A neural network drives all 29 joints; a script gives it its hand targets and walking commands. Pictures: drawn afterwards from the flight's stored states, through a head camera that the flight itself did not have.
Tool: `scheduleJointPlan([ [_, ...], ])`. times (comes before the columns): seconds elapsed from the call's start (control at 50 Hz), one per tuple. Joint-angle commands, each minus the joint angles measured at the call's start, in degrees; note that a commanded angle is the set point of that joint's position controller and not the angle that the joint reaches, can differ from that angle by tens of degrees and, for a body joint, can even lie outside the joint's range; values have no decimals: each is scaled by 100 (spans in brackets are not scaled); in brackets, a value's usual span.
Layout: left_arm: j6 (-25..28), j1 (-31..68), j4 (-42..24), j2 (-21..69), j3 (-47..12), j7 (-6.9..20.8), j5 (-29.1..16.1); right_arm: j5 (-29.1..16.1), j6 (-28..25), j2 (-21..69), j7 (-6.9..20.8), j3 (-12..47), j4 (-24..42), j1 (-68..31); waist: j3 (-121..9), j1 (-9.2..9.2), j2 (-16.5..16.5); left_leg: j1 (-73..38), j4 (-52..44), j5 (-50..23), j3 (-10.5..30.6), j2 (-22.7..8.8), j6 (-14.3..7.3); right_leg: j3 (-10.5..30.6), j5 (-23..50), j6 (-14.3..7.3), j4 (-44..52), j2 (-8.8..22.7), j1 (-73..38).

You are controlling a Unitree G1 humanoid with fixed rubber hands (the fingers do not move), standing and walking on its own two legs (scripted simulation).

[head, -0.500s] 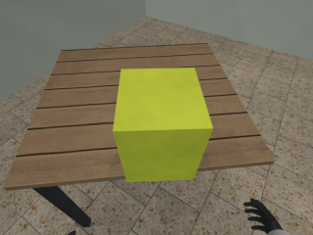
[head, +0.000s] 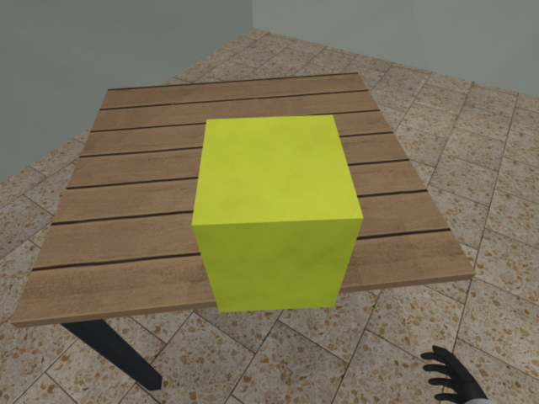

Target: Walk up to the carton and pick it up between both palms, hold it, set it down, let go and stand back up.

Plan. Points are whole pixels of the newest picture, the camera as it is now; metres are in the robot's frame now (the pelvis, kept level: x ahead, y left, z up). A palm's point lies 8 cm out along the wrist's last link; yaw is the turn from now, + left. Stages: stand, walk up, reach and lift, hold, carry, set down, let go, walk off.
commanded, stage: stand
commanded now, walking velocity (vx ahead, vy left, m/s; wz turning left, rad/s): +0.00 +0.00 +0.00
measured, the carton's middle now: (273, 217) +0.39 +0.02 +0.05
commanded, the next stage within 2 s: none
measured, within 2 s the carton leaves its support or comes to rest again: neither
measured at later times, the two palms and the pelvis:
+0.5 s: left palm out of the picture +0.05 +0.27 -0.12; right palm out of the picture +0.12 -0.27 -0.08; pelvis -0.01 +0.00 +0.00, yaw +0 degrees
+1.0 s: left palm out of the picture +0.04 +0.26 -0.12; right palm out of the picture +0.11 -0.27 -0.09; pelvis -0.02 +0.00 +0.00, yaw +0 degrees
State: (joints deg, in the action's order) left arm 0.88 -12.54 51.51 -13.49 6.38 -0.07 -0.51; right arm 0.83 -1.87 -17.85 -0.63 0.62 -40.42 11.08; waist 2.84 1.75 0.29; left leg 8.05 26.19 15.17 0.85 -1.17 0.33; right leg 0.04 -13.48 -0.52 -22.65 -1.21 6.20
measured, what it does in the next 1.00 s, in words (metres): stands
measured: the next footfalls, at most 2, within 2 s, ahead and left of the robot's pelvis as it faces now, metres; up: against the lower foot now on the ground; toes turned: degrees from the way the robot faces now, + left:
none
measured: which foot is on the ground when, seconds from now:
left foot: down 0.00-1.00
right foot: down 0.00-1.00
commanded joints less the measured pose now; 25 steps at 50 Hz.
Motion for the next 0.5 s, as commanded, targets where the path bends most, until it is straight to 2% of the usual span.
scheduleJointPlan([
  [0.0, 142, 356, -191, -1561, 39, -5, 210, 53, -90, -1184, -84, -426, -206, -97, -297, -162, 332, -74, -585, -1489, 481, -537, -279, 630, 1443, -244, 301, 708, 7],
  [0.06, 165, 377, -161, -1534, 40, -5, 211, 75, -82, -1200, -66, -423, -220, -173, -281, -157, 362, -60, -580, -1438, 478, -498, -259, 686, 1454, -252, 345, 726, -14],
  [0.1, 157, 386, -105, -1591, 46, 3, 198, 62, -74, -1195, -62, -422, -233, -101, -302, -210, 118, -100, -599, -1495, 496, -522, -251, 628, 1390, -246, 357, 725, 2],
  [0.14, 140, 388, -113, -1581, 50, -4, 203, 75, -93, -1244, -69, -423, -245, -115, -239, -166, 394, -77, -591, -1449, 454, -500, -247, 667, 1396, -235, 410, 736, 6],
  [0.16, 144, 390, -118, -1591, 48, -8, 212, 78, -89, -1185, -73, -427, -250, -139, -180, -157, 277, -17, -617, -1460, 514, -514, -280, 673, 1361, -226, 358, 724, 34],
  [0.26, 131, 371, -43, -1527, 13, -1, 201, 94, -97, -1218, -82, -406, -317, -117, -107, -173, 387, 29, -714, -1249, 525, -540, -268, 684, 1153, -255, 407, 737, 65],
  [0.28, 137, 398, -57, -1564, 25, -2, 204, 64, -91, -1188, -98, -406, -317, -118, -127, -177, 288, -36, -724, -1266, 531, -519, -263, 682, 1097, -239, 393, 727, 87],
  [0.42, 146, 330, 38, -1575, 25, 11, 191, 67, -130, -1244, -66, -407, -388, -133, -128, -168, 350, -55, -748, -1228, 559, -548, -257, 729, 1170, -249, 457, 747, 79],
  [0.48, 145, 412, 54, -1544, 5, 10, 194, 85, -113, -1200, -71, -384, -407, -165, 29, -171, 328, -15, -727, -1220, 552, -544, -263, 717, 964, -218, 476, 733, 222],
])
